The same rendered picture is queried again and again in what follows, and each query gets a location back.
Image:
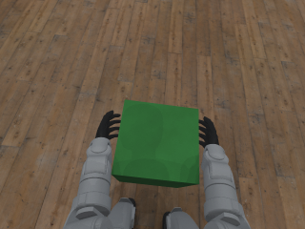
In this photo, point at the robot right upper arm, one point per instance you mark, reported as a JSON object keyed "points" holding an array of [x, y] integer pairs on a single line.
{"points": [[220, 224]]}

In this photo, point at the left robot shin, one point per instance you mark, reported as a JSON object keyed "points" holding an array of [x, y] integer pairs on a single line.
{"points": [[125, 200]]}

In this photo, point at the right robot hand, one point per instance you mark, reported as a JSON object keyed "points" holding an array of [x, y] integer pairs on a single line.
{"points": [[210, 136]]}

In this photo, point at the left robot hand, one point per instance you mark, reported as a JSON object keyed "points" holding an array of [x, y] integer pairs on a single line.
{"points": [[104, 128]]}

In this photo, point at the robot right forearm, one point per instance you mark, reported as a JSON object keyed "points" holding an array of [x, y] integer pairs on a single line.
{"points": [[219, 188]]}

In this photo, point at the robot left upper arm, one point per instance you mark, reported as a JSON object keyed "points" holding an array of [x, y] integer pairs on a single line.
{"points": [[95, 222]]}

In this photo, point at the carton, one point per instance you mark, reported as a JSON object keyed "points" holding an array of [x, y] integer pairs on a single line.
{"points": [[157, 145]]}

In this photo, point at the right robot thigh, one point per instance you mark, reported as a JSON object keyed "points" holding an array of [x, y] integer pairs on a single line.
{"points": [[180, 220]]}

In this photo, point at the robot left forearm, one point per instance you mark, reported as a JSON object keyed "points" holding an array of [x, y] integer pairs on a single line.
{"points": [[93, 196]]}

